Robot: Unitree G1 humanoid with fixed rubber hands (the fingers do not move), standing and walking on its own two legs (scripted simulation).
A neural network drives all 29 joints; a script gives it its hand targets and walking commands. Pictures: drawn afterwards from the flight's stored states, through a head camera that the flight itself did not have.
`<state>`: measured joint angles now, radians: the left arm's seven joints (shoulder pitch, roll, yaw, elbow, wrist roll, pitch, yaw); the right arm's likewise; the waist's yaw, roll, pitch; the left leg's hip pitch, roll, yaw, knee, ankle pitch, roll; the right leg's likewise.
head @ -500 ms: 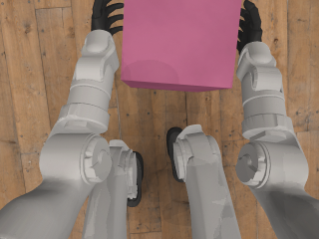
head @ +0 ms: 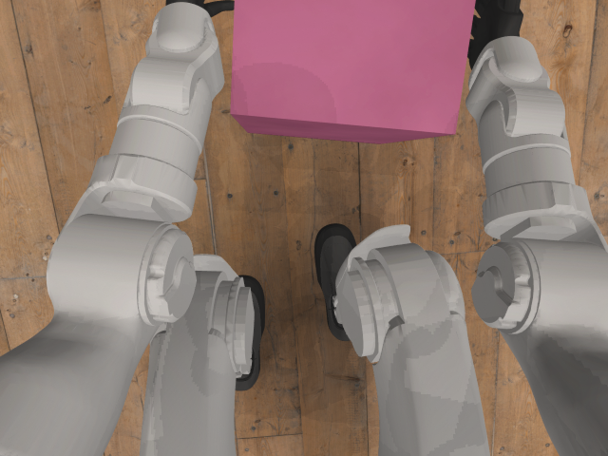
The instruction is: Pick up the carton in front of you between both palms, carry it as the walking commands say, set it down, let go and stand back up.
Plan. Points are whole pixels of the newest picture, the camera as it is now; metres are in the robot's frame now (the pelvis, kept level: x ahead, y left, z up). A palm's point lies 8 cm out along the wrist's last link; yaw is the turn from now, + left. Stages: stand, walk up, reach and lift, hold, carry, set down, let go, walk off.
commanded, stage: set down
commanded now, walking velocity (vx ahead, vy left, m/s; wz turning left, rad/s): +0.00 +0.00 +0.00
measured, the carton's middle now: (333, 47) +0.52 -0.13 -0.24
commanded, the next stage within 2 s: none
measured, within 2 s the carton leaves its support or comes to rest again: rests again in 0.06 s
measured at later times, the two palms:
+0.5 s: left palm (181, 18) +0.56 +0.03 -0.17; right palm (483, 45) +0.48 -0.27 -0.17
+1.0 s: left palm (161, 30) +0.56 +0.06 -0.19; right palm (501, 72) +0.46 -0.31 -0.20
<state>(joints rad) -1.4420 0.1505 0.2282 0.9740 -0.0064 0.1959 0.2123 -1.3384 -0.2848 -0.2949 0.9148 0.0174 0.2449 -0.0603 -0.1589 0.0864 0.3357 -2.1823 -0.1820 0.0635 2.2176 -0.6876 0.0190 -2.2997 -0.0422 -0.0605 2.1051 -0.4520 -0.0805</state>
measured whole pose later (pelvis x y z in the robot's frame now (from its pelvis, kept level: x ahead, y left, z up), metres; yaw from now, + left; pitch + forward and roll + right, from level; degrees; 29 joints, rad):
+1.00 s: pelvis -0.01 +0.01 -0.02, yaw -1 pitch +30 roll +0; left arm -1.54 0.30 0.04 1.13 -0.14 0.13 0.13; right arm -1.42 -0.42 -0.39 1.21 0.04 0.04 -0.01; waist -0.14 0.05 0.52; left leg -2.14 -0.18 0.07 2.31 -0.69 0.03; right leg -2.24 -0.06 -0.07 2.18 -0.45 -0.07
